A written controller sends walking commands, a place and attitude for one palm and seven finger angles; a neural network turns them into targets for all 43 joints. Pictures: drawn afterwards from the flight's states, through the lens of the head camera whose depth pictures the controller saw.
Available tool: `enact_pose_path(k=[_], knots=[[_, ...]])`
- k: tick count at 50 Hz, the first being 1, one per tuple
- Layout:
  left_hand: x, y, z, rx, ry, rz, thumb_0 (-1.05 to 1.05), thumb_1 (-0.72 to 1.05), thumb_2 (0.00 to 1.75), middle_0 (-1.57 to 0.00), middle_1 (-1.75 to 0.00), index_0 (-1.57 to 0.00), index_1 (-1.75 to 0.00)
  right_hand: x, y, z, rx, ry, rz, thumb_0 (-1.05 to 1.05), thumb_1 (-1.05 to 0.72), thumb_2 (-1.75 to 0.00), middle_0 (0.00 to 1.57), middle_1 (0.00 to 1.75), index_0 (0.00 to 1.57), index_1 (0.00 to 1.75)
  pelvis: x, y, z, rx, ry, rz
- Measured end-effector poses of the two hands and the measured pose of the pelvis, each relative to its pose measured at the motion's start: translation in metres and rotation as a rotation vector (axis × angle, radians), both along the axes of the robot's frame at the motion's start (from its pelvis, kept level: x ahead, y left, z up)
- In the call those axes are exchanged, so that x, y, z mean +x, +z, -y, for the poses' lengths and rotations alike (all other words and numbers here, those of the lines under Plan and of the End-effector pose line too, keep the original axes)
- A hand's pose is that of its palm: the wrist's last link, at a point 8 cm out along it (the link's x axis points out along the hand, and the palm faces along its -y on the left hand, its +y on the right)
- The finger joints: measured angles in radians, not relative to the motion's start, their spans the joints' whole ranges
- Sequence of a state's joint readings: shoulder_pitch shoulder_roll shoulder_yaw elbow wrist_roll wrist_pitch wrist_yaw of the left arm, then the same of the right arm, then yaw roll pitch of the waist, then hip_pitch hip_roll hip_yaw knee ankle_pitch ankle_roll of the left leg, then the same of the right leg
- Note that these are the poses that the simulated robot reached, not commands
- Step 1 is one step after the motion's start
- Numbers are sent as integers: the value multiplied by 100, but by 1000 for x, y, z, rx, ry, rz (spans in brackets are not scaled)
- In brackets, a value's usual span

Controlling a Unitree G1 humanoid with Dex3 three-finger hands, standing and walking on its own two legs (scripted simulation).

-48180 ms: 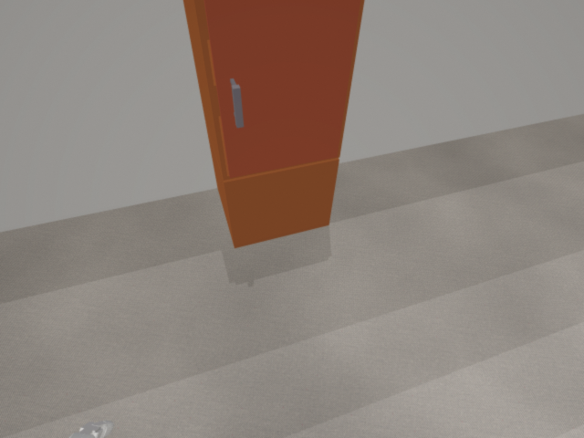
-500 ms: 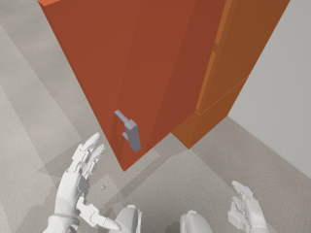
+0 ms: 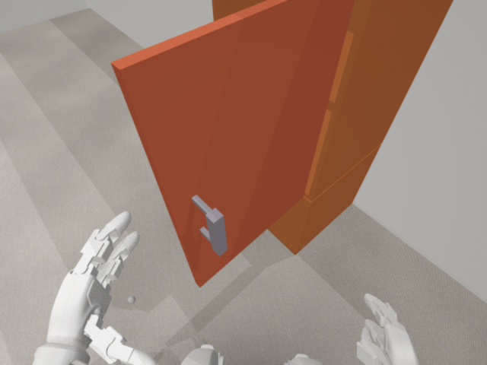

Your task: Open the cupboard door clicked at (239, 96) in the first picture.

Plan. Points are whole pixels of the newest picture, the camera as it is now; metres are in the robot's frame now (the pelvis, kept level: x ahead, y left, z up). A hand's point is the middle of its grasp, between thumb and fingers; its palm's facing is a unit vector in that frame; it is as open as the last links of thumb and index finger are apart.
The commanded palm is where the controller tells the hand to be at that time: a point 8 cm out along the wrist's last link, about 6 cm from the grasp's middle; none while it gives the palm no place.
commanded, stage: draw the hand back to the body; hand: left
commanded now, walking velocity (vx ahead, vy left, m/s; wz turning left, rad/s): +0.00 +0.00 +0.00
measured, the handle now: (209, 226) +0.34 +0.08 +0.03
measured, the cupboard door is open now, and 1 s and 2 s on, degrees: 92 92 92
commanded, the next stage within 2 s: step back with the hand held close in 1.22 s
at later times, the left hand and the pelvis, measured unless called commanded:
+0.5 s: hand (45, 264) +0.21 +0.24 +0.16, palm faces +0.29 -0.87 -0.40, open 13.2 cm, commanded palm +0.17 +0.28 +0.19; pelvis +0.02 +0.02 +0.06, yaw -1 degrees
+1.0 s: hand out of the picture +0.23 +0.28 +0.24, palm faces +0.45 -0.80 -0.40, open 7.8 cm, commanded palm +0.18 +0.31 +0.25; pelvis +0.03 +0.02 +0.08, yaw -2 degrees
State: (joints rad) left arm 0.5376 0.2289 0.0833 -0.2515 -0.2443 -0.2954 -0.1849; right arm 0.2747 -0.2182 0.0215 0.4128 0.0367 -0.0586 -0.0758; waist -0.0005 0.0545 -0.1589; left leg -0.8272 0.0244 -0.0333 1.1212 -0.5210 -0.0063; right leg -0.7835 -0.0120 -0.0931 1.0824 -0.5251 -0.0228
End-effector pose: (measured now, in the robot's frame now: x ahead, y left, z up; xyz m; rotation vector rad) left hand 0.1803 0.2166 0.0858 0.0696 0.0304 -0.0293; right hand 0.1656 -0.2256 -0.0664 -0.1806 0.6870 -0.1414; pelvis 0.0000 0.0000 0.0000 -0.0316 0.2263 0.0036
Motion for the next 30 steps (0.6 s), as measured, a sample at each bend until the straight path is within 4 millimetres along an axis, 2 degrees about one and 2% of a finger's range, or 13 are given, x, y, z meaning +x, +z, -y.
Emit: enact_pose_path(k=[8, 11, 19, 30], knots=[[-3, 26, -17, 4, -6, 27, -1, -47, 31, -15, -30, -15, -30, 10, 24, -1, -17, -1, 56, 2, -90, -89, 20, 30, 20, 30, 7, 14, -6, -6, 1, 48], [-4, 39, -24, 137, 63, -16, -1, -41, 33, -15, -31, -15, -30, 14, 33, -4, -27, -8, 61, 2, -90, -89, 20, 30, 20, 30, 10, 22, -8, 0, -8, 69], [-10, 68, -48, 308, 265, -91, -1, -19, 43, -16, -31, -16, -30, 20, 49, -20, -16, 2, 56, 2, -90, -89, 20, 30, 20, 30, 18, 46, -16, 6, -13, 137], [2, 118, -71, 359, 365, 37, 0, 18, 59, -18, -31, -18, -30, 28, 61, -32, -2, 47, 50, 2, -90, -89, 20, 30, 20, 30, 29, 67, -21, 15, -18, 221]])
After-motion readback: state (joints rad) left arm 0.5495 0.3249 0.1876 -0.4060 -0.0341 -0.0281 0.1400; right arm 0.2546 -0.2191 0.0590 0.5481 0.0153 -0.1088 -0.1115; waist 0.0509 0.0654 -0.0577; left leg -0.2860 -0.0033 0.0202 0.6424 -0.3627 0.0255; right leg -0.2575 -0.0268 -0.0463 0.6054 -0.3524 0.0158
